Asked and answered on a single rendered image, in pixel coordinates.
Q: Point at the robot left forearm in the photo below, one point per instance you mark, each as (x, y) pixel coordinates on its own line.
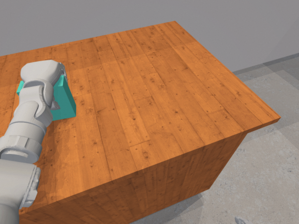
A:
(23, 138)

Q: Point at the sponge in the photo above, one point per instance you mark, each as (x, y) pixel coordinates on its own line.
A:
(63, 96)

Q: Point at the table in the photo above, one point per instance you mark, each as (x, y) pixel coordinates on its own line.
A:
(157, 119)

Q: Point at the robot left hand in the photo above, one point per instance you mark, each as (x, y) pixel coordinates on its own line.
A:
(48, 70)

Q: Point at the left robot upper arm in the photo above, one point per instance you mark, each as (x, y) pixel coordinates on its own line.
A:
(18, 188)

